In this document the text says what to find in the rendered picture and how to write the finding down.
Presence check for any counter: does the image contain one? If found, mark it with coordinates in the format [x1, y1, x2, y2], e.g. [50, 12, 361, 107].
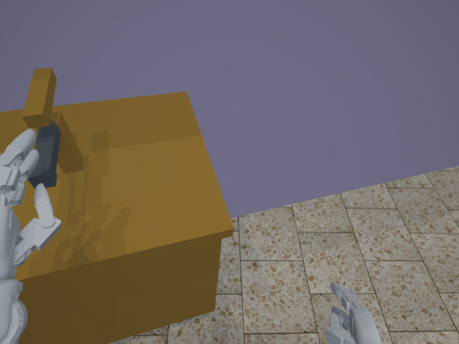
[0, 67, 234, 344]

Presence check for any tap lever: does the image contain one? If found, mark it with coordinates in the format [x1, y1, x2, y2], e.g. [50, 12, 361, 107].
[27, 122, 61, 189]

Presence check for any right robot hand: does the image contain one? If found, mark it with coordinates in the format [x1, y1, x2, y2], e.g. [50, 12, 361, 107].
[326, 282, 382, 344]

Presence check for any left robot hand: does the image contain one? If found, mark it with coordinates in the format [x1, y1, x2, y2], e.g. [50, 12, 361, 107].
[0, 128, 61, 280]

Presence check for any left robot forearm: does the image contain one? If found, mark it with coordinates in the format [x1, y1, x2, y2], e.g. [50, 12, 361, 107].
[0, 279, 28, 344]

